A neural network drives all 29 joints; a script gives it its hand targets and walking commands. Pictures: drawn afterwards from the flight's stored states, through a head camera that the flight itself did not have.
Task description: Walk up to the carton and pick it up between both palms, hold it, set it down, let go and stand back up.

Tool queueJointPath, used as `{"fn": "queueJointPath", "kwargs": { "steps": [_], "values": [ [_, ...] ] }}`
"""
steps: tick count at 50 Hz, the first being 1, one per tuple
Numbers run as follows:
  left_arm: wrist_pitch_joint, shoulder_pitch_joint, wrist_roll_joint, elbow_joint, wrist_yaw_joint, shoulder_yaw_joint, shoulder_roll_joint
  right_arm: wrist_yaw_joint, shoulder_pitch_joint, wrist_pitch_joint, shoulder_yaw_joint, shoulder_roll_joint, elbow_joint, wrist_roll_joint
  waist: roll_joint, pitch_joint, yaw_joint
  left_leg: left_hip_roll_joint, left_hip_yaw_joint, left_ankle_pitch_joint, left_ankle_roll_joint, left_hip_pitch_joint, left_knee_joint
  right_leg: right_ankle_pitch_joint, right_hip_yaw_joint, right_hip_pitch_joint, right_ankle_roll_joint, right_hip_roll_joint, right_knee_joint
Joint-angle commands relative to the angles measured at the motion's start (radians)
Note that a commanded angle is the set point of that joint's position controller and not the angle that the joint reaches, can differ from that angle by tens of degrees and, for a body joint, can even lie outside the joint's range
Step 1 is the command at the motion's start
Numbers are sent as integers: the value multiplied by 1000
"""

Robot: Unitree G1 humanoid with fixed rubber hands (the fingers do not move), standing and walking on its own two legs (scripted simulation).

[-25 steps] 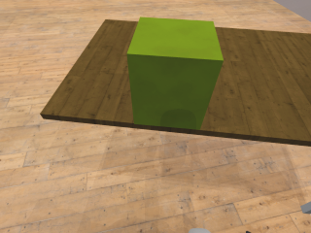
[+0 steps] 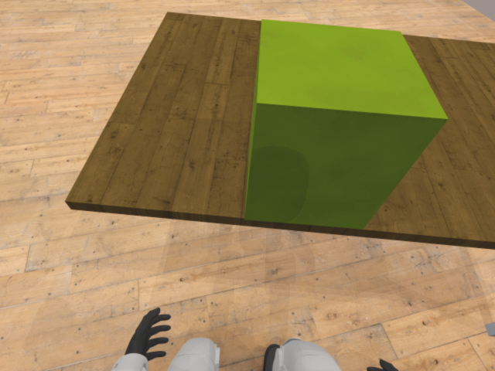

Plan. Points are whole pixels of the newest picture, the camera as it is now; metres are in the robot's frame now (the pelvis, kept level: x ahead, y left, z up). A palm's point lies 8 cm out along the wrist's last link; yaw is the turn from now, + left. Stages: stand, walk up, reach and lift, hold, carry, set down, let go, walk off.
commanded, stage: walk up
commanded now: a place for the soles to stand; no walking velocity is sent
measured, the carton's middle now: (316, 132) +0.43 -0.09 +0.14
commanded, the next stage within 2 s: none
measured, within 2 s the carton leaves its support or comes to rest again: neither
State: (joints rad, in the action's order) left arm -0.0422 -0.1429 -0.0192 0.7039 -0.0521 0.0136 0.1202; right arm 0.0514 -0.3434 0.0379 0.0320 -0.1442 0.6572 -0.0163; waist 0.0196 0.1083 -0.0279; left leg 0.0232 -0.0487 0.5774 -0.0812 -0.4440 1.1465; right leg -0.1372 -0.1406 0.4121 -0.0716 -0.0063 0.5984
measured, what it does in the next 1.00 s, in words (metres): steps to the right: left foot, then right foot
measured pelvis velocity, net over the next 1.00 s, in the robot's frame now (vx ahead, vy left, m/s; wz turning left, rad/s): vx -0.04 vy -0.10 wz -0.03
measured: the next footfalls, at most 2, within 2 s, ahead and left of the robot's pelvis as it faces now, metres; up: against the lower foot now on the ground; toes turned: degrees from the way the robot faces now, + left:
left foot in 0.06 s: +0.06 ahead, +0.14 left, +0.00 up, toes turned +1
right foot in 0.58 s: +0.04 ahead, -0.20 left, +0.00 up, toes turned -3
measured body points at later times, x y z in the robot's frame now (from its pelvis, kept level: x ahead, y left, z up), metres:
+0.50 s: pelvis -0.03 -0.03 +0.01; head +0.00 +0.02 +0.46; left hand +0.18 +0.16 -0.12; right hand +0.04 -0.28 -0.07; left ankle +0.02 +0.14 -0.71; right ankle -0.03 -0.19 -0.65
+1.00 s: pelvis -0.04 -0.10 +0.02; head -0.02 -0.11 +0.47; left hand +0.08 +0.13 -0.09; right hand +0.07 -0.34 -0.10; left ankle -0.02 +0.02 -0.68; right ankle +0.00 -0.21 -0.71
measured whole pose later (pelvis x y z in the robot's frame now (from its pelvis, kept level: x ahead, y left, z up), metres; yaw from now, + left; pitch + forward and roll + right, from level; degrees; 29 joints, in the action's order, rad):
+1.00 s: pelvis -0.04 -0.10 +0.02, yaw -1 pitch -1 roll -1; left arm 0.03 -0.30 -0.04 0.65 -0.04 0.02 0.14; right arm 0.01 -0.27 0.05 0.04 -0.20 0.69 -0.05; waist -0.04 0.03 0.03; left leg -0.02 -0.06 0.49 -0.05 -0.41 0.88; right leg -0.22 -0.15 0.29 -0.03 -0.04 0.52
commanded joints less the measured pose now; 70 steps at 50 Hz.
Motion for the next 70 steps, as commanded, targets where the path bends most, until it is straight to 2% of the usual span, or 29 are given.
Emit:
{"fn": "queueJointPath", "kwargs": {
  "steps": [1, 2, 3, 4, 5, 6, 9, 11, 15, 18, 21, 23, 26, 28, 30, 31, 32, 35, 37, 43, 48, 51, 53, 55, 57, 60, 63, 65, 70],
  "values": [
    [-30, 215, -20, -163, 49, 39, 190, 25, -215, -64, 21, -63, -28, 19, 57, -152, -73, 37, 93, -370, 13, 196, -557, 57, 30, 36, -120, -67, 93],
    [-49, 230, -20, -174, 63, 29, 181, 35, -214, -75, 35, -97, -17, 14, -13, -86, -77, 31, 73, -511, -14, 186, -681, -73, 42, 95, -78, -1, 167],
    [-62, 204, -8, -190, 75, 24, 152, 48, -196, -81, 59, -164, -46, -6, -175, -48, -83, 166, -178, -557, 29, 244, -679, -395, 60, 325, -10, 52, 326],
    [-72, 173, -8, -188, 71, 18, 124, 59, -153, -78, 84, -238, -89, -28, -288, -37, -61, 389, -505, -419, 140, 79, -804, -544, 140, 353, 47, 96, 584],
    [-79, 159, -22, -193, 61, 43, 164, 75, -107, -69, 106, -269, -103, -18, -255, -58, -64, 486, -622, -375, 254, -29, -898, -542, 233, 318, 76, 61, 740],
    [-87, 184, -23, -222, 54, 53, 173, 85, -16, -72, 111, -282, -124, -15, -264, -32, -41, 505, -627, -229, 300, -90, -941, -495, 276, 318, 104, 17, 849],
    [-95, 180, -18, -183, 57, 47, 182, 98, 109, -77, 73, -168, -161, -18, -198, -60, 22, 319, -264, -504, 212, 89, -733, -343, 271, 451, 152, 50, 968],
    [-96, 156, -35, -166, 64, 45, 191, 86, 30, -100, 77, -133, -133, -21, -124, -158, 11, 263, -167, -611, 159, 260, -670, -315, 261, 481, 193, 71, 1062],
    [-88, 186, -26, -155, 74, 29, 155, 70, -57, -130, 68, -91, -107, -19, -182, -241, -28, 258, -148, -517, 161, 400, -670, -287, 262, 516, 202, 57, 1025],
    [-79, 197, -39, -165, 84, 18, 144, 70, -59, -143, 76, -131, -124, -41, -146, -227, -50, 297, -218, -341, 191, 457, -747, -305, 250, 489, 201, 8, 756],
    [-65, 224, -41, -178, 94, 15, 152, 66, -38, -147, 80, -159, -120, -44, -225, -128, -73, 337, -206, -317, 215, 416, -785, -328, 241, 443, 173, -58, 582],
    [-44, 192, -26, -195, 101, 10, 132, 47, 15, -136, 79, -192, -146, -45, -262, -148, -64, 327, -120, -351, 214, 281, -786, -342, 183, 242, 145, -69, 363],
    [-14, 42, 2, -173, 107, 13, 102, 13, 124, -106, 76, -226, -155, -36, -295, -164, 21, 258, -4, -327, 159, 130, -677, -284, 120, -65, 100, -60, 85],
    [9, -124, -4, -111, 96, 45, 140, -12, 57, -84, 45, -158, -118, -28, -11, -194, 71, 141, 75, -328, 101, -8, -412, -99, 95, -310, 83, -13, -68],
    [25, -146, -8, -156, 73, 81, 281, -24, 40, -60, 4, -39, -128, -21, 335, -173, 71, 7, 73, 165, 0, -242, -101, -360, 551, -239, 12, -277, -204],
    [17, -97, 3, -166, 59, 83, 276, -5, 123, -45, 20, -106, -165, -34, 252, -110, 97, 12, -10, 92, 15, -174, -25, -484, 609, -34, -91, -298, -330],
    [13, -26, 15, -173, 52, 76, 263, 3, 143, -38, 27, -117, -174, -23, 274, -59, 80, 6, -17, 67, 16, -151, 6, -519, 577, 18, -132, -316, -377],
    [29, -24, 3, -184, 39, 53, 158, 0, 26, -36, 21, -110, -62, -20, 235, -60, 36, 11, -23, 2, 1, -178, 61, -210, 428, -109, -129, -303, -297],
    [48, -43, 2, -186, 35, 41, 122, -2, 47, -39, 35, -138, -53, -34, 79, -93, 43, 14, -47, -35, 3, -159, 65, -52, 457, -144, -150, -337, -285],
    [97, -127, -30, -169, 4, 50, 111, -31, 43, -8, 30, -111, -41, -46, -28, -160, 51, -28, -82, -100, 21, -196, -15, -75, 431, -306, -154, -394, -301],
    [98, -141, -23, -143, 2, 48, 148, -45, 91, -15, 6, -62, -62, -26, 120, -156, 60, -30, -15, -65, 40, -56, -333, 134, 236, -316, -100, -310, -234],
    [80, -111, -16, -150, 20, 40, 165, -50, 64, -26, -3, -28, -58, -26, 183, -172, 37, -38, 64, -238, 76, 143, -566, 189, 146, -212, -74, -264, -183],
    [61, -108, -3, -135, 40, 35, 162, -47, 12, -42, 12, -52, -48, -31, 117, -139, 8, -20, 38, -468, 83, 299, -728, 79, 98, -92, -11, -208, -95],
    [53, -177, 7, -126, 62, 10, 91, -37, 5, -56, 30, -125, -52, -33, -86, -192, 34, 170, -250, -431, 145, 332, -769, -248, 19, 14, 78, -97, 28],
    [41, -140, 1, -131, 49, 8, 80, -36, 98, -60, 39, -154, -63, -5, -142, -89, 43, 200, -321, -214, 230, 79, -846, -301, 61, -133, 91, -59, -25],
    [51, -174, 6, -95, 57, 17, 107, -39, 148, -56, 20, -112, -75, 2, -184, -40, 58, 90, -173, -150, 159, 87, -831, -172, 79, -121, 89, -60, -99],
    [51, -163, -9, -81, 58, 21, 106, -49, 94, -61, 17, -97, -50, 15, -125, -28, 31, 106, -218, -130, 143, 56, -860, -171, 89, -156, 81, -44, -113],
    [59, -187, -6, -81, 59, 21, 106, -51, 137, -60, 13, -82, -55, 8, -144, -50, 61, 74, -181, -99, 142, 48, -853, -162, 110, -182, 80, -44, -142],
    [72, -212, 7, -45, 60, 28, 112, -57, 105, -60, 23, -85, -34, -4, -54, -71, 37, 29, -125, -193, 127, 126, -763, -188, 172, -160, 64, -70, -214]
  ]
}}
